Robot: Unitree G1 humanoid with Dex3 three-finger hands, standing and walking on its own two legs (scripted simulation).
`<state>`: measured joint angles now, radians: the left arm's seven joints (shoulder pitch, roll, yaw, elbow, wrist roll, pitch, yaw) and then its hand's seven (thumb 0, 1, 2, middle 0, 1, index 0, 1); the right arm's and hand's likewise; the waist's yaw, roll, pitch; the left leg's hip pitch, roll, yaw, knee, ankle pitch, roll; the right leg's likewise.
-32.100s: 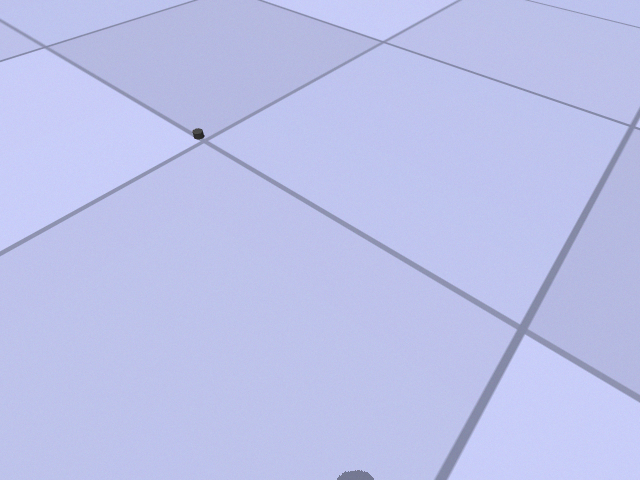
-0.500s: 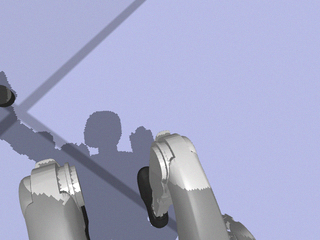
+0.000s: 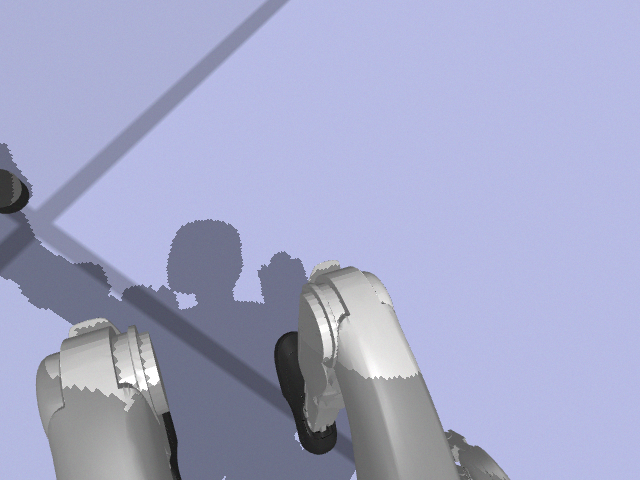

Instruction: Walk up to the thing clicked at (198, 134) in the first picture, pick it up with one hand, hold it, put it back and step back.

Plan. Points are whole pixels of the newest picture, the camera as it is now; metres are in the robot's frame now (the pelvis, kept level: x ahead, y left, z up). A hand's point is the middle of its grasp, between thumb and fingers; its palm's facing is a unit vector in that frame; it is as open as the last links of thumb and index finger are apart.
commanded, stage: rise first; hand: left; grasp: from above
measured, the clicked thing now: (1, 191) +0.51 +0.29 -0.30
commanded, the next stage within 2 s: none
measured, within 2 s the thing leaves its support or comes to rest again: neither
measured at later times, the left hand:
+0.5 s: hand out of the picture +0.46 +0.33 -0.19, palm faces -0.47 -0.09 -0.88, open 12.6 cm
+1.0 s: hand out of the picture +0.46 +0.32 -0.19, palm faces -0.46 -0.09 -0.89, open 12.2 cm
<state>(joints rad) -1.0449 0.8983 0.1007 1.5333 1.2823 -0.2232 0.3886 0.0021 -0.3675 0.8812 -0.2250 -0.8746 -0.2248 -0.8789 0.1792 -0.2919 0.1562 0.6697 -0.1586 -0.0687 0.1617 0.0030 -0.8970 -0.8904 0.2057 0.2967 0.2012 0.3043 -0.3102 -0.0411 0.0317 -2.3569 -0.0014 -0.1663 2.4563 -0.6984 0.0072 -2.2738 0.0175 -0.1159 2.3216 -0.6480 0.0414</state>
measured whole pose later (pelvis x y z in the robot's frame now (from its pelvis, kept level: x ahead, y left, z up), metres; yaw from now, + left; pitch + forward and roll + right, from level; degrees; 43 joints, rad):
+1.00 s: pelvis +0.00 +0.00 +0.00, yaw +0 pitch +33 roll -11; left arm -1.05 0.90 0.10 1.56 1.30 -0.23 0.41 0.00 -0.20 0.74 -0.36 -0.74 -0.36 -0.74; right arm 0.18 -0.30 0.16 0.67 -0.16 -0.08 0.17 0.00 -0.90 -0.89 0.21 0.30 0.20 0.30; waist -0.31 -0.04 0.03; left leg -2.36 0.00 -0.17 2.47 -0.69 0.01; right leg -2.28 0.02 -0.12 2.33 -0.64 0.04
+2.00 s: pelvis +0.00 +0.00 +0.00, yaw +0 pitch +33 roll -11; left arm -1.05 0.88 0.09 1.56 1.29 -0.22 0.42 0.00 -0.17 0.72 -0.38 -0.71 -0.39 -0.71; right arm 0.19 -0.30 0.16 0.67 -0.17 -0.09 0.17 0.00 -0.89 -0.89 0.21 0.30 0.20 0.30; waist -0.31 -0.04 0.02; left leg -2.37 -0.01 -0.17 2.46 -0.70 0.01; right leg -2.28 0.02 -0.12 2.33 -0.65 0.04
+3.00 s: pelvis +0.00 +0.00 +0.00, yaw +0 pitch +33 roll -11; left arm -1.06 0.89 0.08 1.55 1.30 -0.23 0.41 0.00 -0.24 0.77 -0.33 -0.75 -0.33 -0.75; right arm 0.18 -0.30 0.16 0.66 -0.17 -0.09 0.17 0.00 -0.89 -0.89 0.21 0.30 0.20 0.30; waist -0.31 -0.05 0.02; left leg -2.36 -0.01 -0.17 2.47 -0.70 0.01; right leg -2.28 0.02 -0.12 2.33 -0.65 0.04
